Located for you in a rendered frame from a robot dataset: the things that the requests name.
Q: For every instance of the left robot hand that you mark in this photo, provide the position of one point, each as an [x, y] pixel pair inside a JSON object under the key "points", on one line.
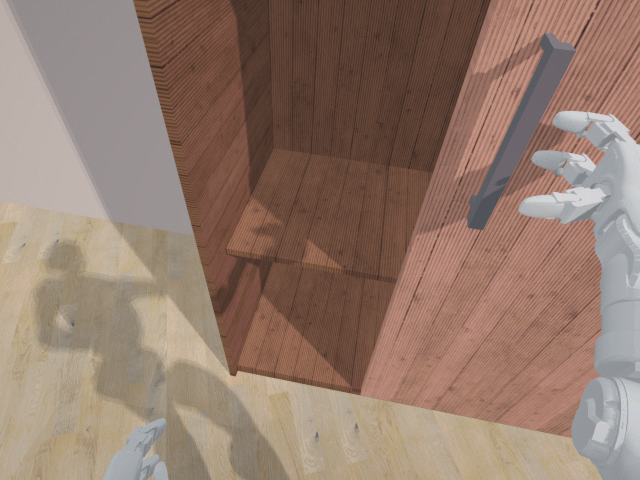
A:
{"points": [[128, 464]]}

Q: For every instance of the right robot forearm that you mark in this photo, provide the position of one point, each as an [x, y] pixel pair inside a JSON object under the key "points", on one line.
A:
{"points": [[617, 351]]}

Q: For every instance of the wardrobe door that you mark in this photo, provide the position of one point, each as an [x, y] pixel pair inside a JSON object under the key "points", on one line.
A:
{"points": [[500, 324]]}

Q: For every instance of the right robot hand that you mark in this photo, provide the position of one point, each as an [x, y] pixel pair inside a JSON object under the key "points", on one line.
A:
{"points": [[618, 172]]}

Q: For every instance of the handle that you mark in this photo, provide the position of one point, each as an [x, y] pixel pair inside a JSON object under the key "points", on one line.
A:
{"points": [[545, 80]]}

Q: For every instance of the robot right upper arm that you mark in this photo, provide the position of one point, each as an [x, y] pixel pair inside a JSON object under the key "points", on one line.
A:
{"points": [[606, 427]]}

